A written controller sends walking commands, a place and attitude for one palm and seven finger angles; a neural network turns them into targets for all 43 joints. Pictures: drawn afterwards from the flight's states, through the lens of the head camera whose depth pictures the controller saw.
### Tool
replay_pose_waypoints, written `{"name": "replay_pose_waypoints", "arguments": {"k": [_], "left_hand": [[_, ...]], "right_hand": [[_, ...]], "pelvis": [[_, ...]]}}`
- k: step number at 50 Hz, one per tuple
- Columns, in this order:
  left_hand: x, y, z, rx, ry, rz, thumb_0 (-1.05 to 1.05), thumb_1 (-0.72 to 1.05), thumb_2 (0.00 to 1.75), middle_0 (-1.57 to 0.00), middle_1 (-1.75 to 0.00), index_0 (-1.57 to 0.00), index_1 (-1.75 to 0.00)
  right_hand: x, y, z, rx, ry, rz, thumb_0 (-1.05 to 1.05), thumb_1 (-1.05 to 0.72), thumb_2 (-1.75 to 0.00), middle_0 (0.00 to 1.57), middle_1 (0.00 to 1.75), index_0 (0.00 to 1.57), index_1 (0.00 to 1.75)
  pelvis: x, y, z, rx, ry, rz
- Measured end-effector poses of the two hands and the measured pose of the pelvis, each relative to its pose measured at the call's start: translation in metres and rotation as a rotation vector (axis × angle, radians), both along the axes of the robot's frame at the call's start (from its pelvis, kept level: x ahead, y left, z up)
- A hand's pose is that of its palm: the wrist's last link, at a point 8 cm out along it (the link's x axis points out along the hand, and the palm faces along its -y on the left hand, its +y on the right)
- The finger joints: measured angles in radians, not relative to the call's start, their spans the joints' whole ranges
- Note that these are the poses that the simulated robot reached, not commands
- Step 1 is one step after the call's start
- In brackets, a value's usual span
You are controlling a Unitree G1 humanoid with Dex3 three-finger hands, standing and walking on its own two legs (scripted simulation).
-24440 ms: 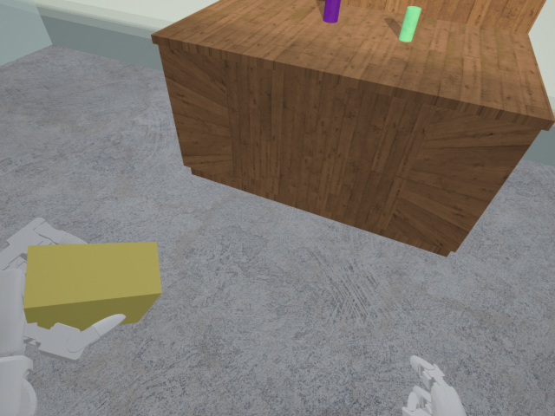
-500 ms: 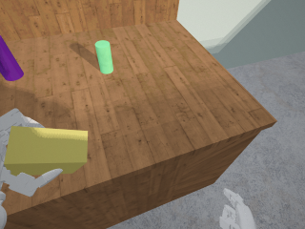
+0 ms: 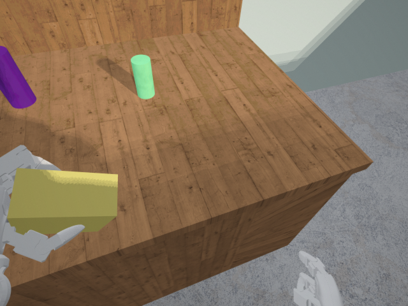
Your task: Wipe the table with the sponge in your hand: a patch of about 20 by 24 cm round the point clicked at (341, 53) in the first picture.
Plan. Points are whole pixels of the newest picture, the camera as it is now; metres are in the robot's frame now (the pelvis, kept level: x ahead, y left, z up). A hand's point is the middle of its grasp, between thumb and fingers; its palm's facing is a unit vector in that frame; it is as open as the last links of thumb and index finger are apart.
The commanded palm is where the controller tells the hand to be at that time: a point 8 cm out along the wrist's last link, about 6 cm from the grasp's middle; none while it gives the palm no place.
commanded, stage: shuffle to correct the standing spot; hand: left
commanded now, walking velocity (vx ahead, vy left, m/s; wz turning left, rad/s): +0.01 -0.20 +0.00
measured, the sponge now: (79, 205) +0.23 +0.21 +0.14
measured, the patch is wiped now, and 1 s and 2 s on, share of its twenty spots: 0.00 0.00 0.00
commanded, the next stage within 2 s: none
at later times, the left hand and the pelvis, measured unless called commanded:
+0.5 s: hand (51, 204) +0.22 +0.23 +0.16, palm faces +0.30 -0.86 -0.40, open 10.0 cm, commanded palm +0.16 +0.27 +0.18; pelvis +0.00 -0.01 +0.00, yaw +0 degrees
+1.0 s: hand (46, 209) +0.21 +0.24 +0.16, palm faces +0.31 -0.87 -0.39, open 10.0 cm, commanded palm +0.16 +0.28 +0.18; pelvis +0.00 +0.00 +0.00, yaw +0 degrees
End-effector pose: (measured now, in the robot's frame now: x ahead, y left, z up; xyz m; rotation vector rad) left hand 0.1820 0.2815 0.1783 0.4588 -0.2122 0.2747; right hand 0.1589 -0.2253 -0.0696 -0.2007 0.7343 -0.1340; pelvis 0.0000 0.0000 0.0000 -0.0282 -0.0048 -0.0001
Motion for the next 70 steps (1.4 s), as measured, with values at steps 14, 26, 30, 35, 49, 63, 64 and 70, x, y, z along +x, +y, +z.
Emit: {"name": "replay_pose_waypoints", "arguments": {"k": [14,26,30,35,49,63,64,70], "left_hand": [[0.001,-0.007,0.0,0.006,0.013,-0.015,-0.01,-0.49,1.03,-0.73,-1.34,-0.75,-1.33],[0.001,-0.007,-0.002,-0.006,0.008,-0.004,-0.01,-0.49,1.03,-0.73,-1.34,-0.75,-1.33],[0.002,-0.007,-0.002,-0.005,0.009,-0.007,-0.01,-0.49,1.03,-0.73,-1.34,-0.75,-1.33],[0.002,-0.006,0.0,0.004,0.01,-0.01,-0.01,-0.49,1.03,-0.73,-1.34,-0.75,-1.33],[-0.006,-0.002,-0.004,-0.018,0.015,0.009,-0.01,-0.49,1.03,-0.73,-1.34,-0.75,-1.33],[0.001,0.0,-0.003,-0.01,0.02,0.006,-0.01,-0.49,1.03,-0.73,-1.34,-0.75,-1.33],[0.002,0.0,-0.003,-0.009,0.022,0.005,-0.01,-0.49,1.03,-0.73,-1.34,-0.75,-1.33],[0.002,-0.002,-0.002,-0.002,0.028,0.001,-0.01,-0.49,1.03,-0.73,-1.34,-0.75,-1.33]], "right_hand": [[0.001,-0.008,-0.002,0.003,-0.001,-0.013,0.01,-0.91,-0.9,0.2,0.3,0.2,0.3],[0.0,-0.012,-0.003,-0.002,0.003,-0.017,0.01,-0.91,-0.9,0.2,0.3,0.2,0.3],[0.0,-0.01,-0.003,0.001,0.007,-0.017,0.01,-0.91,-0.9,0.2,0.3,0.2,0.3],[0.001,-0.007,-0.002,0.008,0.004,-0.012,0.01,-0.91,-0.9,0.2,0.3,0.2,0.3],[0.0,-0.005,-0.001,0.004,-0.002,-0.004,0.01,-0.91,-0.9,0.2,0.3,0.2,0.3],[0.002,0.001,-0.002,0.012,0.007,0.0,0.01,-0.91,-0.9,0.2,0.3,0.2,0.3],[0.002,0.002,-0.002,0.014,0.007,-0.001,0.01,-0.91,-0.9,0.2,0.3,0.2,0.3],[0.006,0.001,-0.003,0.019,0.005,0.002,0.01,-0.91,-0.9,0.2,0.3,0.2,0.3]], "pelvis": [[0.002,-0.004,-0.002,0.001,-0.004,-0.004],[0.002,-0.005,-0.003,0.002,-0.002,-0.004],[0.002,-0.005,-0.002,0.002,-0.004,-0.004],[0.001,-0.005,-0.002,-0.001,-0.005,-0.003],[-0.001,-0.003,-0.002,-0.001,-0.007,-0.001],[0.002,0.0,-0.001,-0.004,-0.001,0.0],[0.002,0.0,-0.001,-0.003,-0.001,-0.001],[0.003,-0.001,-0.001,-0.003,0.0,0.001]]}}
